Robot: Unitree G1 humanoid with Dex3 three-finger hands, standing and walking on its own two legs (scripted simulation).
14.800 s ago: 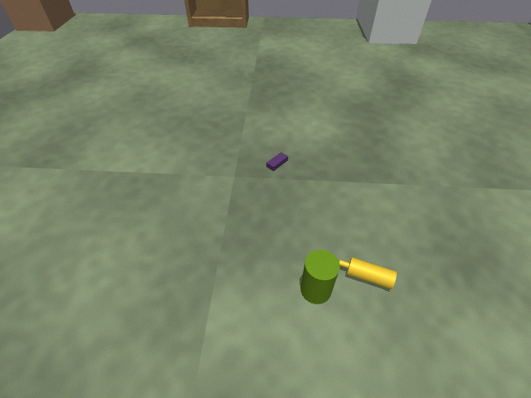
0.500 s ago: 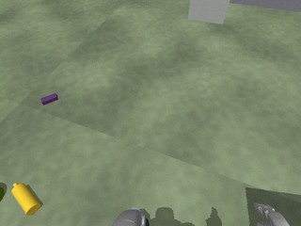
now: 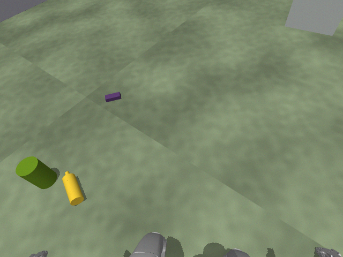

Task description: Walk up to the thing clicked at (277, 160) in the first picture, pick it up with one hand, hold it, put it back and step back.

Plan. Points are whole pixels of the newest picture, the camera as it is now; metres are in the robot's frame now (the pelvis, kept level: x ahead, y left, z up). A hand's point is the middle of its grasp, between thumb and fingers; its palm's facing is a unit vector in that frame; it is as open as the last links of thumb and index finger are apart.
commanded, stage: walk up
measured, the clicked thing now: (113, 97) +1.40 +0.61 -0.74
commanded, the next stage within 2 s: stand in 1.34 s
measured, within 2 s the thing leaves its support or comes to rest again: neither
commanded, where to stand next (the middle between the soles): +0.08 +0.12 m, yaw +13 degrees
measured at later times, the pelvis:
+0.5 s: pelvis +0.02 +0.09 -0.01, yaw +14 degrees
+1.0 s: pelvis +0.03 +0.11 +0.01, yaw +17 degrees
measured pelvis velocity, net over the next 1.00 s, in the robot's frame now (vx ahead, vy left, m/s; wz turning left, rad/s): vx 0.03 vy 0.11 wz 0.30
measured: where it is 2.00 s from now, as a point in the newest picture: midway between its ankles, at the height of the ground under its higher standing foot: outside the picture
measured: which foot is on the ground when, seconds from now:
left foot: up 0.00-0.16, down 0.18-1.00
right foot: down 0.00-0.20, up 0.22-0.48, down 0.50-1.00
